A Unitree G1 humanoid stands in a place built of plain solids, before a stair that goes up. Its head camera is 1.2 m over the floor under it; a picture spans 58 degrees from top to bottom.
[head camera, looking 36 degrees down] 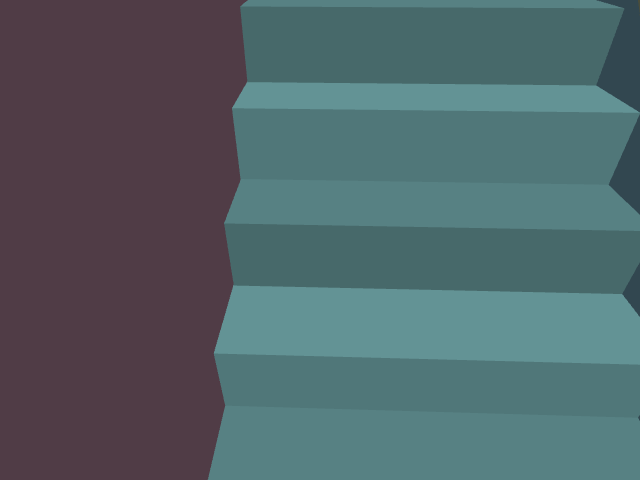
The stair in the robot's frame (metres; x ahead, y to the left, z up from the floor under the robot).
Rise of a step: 0.20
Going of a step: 0.23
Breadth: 1.04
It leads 2 degrees to the right of straight ahead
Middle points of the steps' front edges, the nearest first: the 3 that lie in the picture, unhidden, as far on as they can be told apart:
0.63 -0.28 0.41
0.86 -0.28 0.61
1.09 -0.29 0.82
